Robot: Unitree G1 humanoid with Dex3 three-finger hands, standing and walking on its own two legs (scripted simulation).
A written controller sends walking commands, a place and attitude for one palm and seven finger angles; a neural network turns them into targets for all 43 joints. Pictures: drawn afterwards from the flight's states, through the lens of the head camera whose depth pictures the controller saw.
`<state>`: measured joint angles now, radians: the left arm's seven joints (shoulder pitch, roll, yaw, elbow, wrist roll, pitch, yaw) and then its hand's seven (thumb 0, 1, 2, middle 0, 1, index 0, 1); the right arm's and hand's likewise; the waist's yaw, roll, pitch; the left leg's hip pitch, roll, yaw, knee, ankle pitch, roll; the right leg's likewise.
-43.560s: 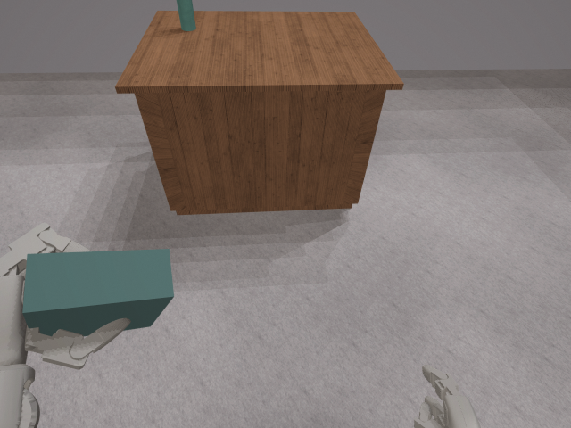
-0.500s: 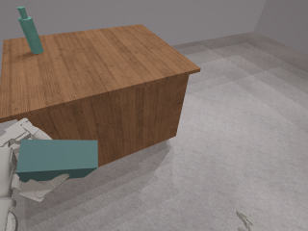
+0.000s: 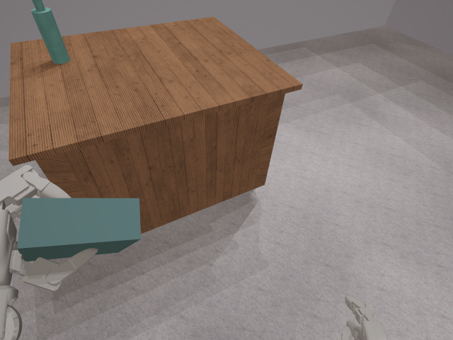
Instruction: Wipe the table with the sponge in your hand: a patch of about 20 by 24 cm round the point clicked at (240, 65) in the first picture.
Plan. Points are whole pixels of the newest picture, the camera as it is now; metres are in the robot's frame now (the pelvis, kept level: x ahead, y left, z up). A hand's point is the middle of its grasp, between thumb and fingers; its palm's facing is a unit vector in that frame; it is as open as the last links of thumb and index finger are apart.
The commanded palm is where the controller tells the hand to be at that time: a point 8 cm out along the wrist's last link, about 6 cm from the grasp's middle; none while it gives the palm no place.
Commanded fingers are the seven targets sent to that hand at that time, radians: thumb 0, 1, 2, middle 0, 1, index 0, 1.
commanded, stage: stand and wait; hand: left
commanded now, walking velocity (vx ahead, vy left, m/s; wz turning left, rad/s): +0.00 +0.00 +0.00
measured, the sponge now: (97, 230) +0.22 +0.20 +0.15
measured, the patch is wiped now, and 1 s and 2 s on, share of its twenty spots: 1.00 1.00 1.00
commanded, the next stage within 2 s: none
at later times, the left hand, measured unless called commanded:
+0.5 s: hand (33, 220) +0.22 +0.27 +0.17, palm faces +0.43 -0.84 -0.33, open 9.5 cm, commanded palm +0.17 +0.30 +0.19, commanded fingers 0.00 0.10 1.30 -1.20 -1.60 -1.20 -1.60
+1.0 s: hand (37, 218) +0.23 +0.27 +0.16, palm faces +0.40 -0.85 -0.34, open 9.6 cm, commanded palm +0.18 +0.31 +0.19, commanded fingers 0.00 0.10 1.30 -1.20 -1.60 -1.20 -1.60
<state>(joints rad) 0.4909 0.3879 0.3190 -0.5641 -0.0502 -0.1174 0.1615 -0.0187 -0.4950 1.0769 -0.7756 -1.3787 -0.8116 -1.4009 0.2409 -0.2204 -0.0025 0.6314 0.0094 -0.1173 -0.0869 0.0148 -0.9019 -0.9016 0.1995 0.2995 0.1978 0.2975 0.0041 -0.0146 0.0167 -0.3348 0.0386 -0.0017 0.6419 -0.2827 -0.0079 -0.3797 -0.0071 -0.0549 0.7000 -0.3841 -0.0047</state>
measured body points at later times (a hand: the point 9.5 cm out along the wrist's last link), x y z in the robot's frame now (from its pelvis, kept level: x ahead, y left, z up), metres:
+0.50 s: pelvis +0.01 +0.02 +0.01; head +0.00 +0.03 +0.46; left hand +0.19 +0.31 +0.19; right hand +0.20 -0.20 -0.06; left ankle +0.03 +0.13 -0.72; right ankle +0.06 -0.11 -0.72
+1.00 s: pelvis +0.02 +0.03 +0.02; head +0.01 +0.04 +0.47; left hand +0.20 +0.31 +0.18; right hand +0.19 -0.20 -0.06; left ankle +0.03 +0.13 -0.72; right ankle +0.06 -0.11 -0.72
